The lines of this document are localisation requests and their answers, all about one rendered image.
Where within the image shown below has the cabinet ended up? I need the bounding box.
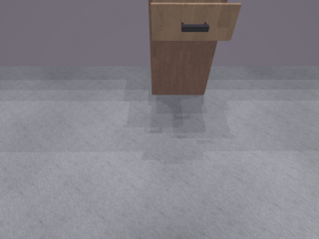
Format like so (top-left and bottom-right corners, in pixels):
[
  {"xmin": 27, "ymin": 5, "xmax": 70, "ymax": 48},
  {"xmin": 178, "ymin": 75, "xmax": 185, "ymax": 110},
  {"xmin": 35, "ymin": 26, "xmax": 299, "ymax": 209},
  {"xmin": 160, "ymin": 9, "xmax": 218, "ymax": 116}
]
[{"xmin": 149, "ymin": 0, "xmax": 228, "ymax": 96}]

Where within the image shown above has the drawer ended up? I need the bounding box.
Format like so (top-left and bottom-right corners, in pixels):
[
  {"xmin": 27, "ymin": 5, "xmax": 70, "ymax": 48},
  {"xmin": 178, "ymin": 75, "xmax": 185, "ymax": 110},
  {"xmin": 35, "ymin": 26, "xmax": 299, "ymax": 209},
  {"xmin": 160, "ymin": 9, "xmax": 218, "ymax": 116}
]
[{"xmin": 151, "ymin": 0, "xmax": 241, "ymax": 41}]

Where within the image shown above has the handle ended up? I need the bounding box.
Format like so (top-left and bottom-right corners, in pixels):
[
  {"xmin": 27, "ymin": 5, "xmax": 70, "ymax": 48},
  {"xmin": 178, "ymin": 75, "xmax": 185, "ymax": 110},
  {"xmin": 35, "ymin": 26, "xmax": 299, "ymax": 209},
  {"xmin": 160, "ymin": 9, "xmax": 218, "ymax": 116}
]
[{"xmin": 181, "ymin": 22, "xmax": 209, "ymax": 32}]

